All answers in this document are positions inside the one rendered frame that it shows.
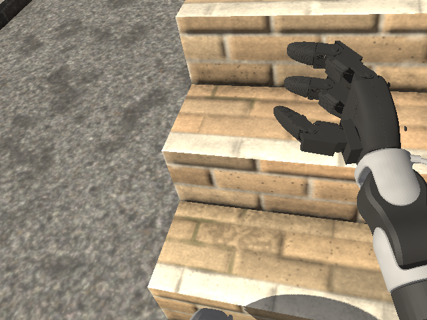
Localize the right robot hand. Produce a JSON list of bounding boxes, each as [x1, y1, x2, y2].
[[274, 41, 407, 165]]

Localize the robot right forearm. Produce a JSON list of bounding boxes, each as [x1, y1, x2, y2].
[[354, 148, 427, 320]]

